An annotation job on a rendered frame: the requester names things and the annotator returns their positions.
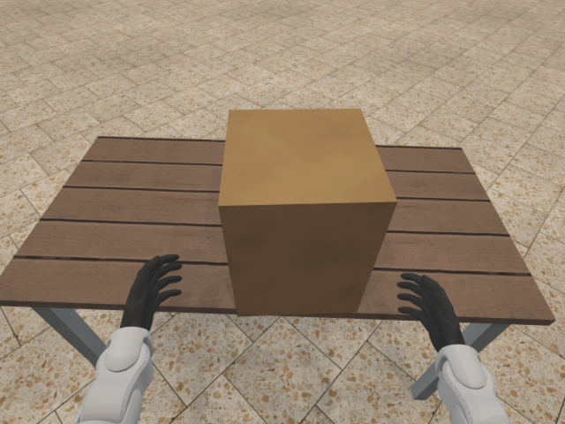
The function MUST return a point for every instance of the right robot hand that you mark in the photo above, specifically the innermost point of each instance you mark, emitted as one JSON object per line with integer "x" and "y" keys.
{"x": 437, "y": 315}

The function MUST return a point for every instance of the table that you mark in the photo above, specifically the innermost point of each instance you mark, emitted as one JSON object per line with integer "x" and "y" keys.
{"x": 133, "y": 198}

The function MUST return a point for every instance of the left robot hand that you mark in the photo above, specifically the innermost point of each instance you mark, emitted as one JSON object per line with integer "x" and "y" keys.
{"x": 144, "y": 299}

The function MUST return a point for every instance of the left robot forearm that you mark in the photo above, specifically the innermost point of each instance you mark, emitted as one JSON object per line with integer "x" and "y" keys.
{"x": 123, "y": 373}

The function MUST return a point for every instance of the carton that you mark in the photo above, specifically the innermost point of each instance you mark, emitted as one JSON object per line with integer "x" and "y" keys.
{"x": 305, "y": 204}

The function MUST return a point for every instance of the right robot forearm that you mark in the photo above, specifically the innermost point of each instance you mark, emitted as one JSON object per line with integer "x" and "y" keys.
{"x": 467, "y": 388}

